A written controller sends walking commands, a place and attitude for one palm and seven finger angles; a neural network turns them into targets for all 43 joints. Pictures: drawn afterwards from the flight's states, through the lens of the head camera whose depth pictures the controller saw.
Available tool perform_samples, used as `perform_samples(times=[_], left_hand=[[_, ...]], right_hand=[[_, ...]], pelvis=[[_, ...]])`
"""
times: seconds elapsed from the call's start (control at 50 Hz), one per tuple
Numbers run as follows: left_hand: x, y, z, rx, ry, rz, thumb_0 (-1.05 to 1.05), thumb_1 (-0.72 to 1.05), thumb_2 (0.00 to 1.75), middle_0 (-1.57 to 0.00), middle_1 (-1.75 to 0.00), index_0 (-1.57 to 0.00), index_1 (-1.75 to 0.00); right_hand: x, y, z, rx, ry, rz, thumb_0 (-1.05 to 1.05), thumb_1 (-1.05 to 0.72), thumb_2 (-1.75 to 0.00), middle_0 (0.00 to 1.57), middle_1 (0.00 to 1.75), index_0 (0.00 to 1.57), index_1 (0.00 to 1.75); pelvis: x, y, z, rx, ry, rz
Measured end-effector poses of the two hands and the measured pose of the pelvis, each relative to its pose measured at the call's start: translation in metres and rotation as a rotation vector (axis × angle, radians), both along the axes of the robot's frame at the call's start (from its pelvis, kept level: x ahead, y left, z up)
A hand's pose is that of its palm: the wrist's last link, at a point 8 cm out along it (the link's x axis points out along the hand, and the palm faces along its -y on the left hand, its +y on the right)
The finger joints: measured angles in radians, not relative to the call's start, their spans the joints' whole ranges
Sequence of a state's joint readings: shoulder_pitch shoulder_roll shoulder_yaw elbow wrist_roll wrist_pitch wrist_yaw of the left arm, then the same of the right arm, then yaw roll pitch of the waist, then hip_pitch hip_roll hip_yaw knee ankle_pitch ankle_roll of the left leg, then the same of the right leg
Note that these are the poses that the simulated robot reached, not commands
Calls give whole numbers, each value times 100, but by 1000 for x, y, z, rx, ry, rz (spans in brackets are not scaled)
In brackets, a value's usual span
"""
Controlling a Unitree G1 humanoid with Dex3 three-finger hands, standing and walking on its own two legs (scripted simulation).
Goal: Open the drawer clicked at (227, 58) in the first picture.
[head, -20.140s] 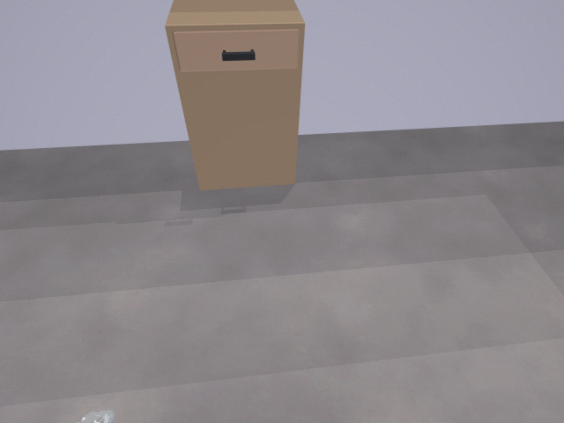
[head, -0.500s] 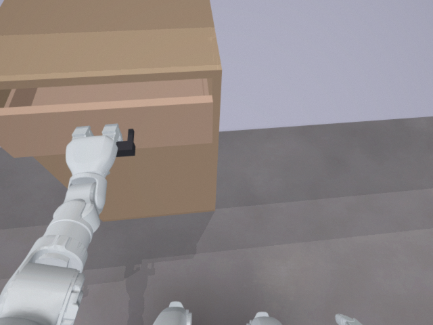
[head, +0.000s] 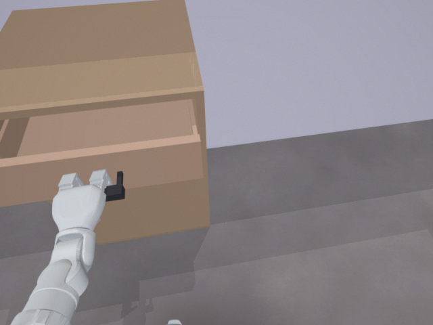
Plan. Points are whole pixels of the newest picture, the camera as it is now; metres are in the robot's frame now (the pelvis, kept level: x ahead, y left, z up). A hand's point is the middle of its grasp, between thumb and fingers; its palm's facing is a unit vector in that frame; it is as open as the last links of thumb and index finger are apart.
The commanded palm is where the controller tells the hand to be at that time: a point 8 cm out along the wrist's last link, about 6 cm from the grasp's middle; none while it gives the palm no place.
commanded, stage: pull the drawer open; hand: left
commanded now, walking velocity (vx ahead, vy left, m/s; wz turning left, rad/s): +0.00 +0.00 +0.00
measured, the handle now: (93, 187) +0.39 +0.26 -0.01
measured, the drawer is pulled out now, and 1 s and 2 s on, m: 0.12 0.30 0.30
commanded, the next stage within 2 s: open the thumb to release the handle in 1.02 s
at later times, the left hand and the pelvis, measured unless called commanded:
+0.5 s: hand (88, 268) +0.23 +0.24 -0.03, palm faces -0.04 -0.08 -1.00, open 5.7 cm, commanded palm +0.19 +0.23 +0.02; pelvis +0.01 -0.01 +0.00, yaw +1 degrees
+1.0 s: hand (82, 319) +0.16 +0.22 -0.03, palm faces -0.02 -0.07 -1.00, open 5.9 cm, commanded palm +0.11 +0.22 +0.02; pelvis -0.01 -0.03 -0.01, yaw +1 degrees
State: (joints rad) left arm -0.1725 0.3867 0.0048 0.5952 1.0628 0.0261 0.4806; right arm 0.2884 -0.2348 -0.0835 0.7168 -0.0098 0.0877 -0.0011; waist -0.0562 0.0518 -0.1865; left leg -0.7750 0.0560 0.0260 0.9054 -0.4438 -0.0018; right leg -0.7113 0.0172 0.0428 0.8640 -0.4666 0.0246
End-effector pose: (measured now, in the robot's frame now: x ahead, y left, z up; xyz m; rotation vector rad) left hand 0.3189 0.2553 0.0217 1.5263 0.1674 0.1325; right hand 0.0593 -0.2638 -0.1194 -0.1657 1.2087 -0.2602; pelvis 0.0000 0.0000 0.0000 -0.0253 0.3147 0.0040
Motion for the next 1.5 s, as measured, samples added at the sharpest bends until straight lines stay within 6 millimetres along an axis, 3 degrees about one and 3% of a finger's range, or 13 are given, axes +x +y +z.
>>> perform_samples(times=[0.22, 0.4, 0.86, 1.12, 1.26, 1.36, 1.5], left_hand=[[-45, -9, 1, -20, 10, 38, 4, 72, 78, -28, -135, -41, -135], [-81, -15, 3, -41, 18, 47, 5, 72, 77, -27, -135, -42, -135], [-179, -31, 5, -34, 29, 55, 5, 70, 75, -28, -135, -42, -134], [-183, -32, 4, -28, 5, 59, 4, 72, 75, -26, -130, -38, -128], [-181, -32, 2, -3, -51, 56, 2, 67, 77, -33, -131, -39, -130], [-178, -34, 3, -6, -55, 90, 1, 51, 72, -36, -130, -39, -130], [-176, -35, 6, -6, -23, 108, 1, 13, 57, -37, -127, -36, -126]], right_hand=[[97, 21, 24, 27, -249, 135, 1, -91, -89, 20, 30, 21, 29], [133, 32, 37, 45, -344, 210, 0, -91, -89, 20, 30, 21, 29], [128, 19, 20, 71, -354, 271, 1, -91, -89, 20, 30, 21, 29], [124, 11, 19, 57, -393, 260, 1, -91, -89, 20, 30, 21, 29], [118, 11, 6, 31, -353, 273, 1, -91, -90, 20, 30, 20, 29], [111, 17, 3, 42, -335, 264, 1, -91, -89, 20, 30, 20, 29], [105, 23, 8, 51, -339, 257, 1, -91, -89, 20, 30, 21, 29]], pelvis=[[8, 1, 5, 2, -45, 17], [11, -4, 5, 7, -69, 22], [-2, -23, -9, 29, -85, 13], [-12, -28, -17, 34, -86, 8], [-21, -28, -21, 30, -84, 34], [-26, -29, -18, 31, -93, 40], [-30, -31, -11, 33, -115, 44]])
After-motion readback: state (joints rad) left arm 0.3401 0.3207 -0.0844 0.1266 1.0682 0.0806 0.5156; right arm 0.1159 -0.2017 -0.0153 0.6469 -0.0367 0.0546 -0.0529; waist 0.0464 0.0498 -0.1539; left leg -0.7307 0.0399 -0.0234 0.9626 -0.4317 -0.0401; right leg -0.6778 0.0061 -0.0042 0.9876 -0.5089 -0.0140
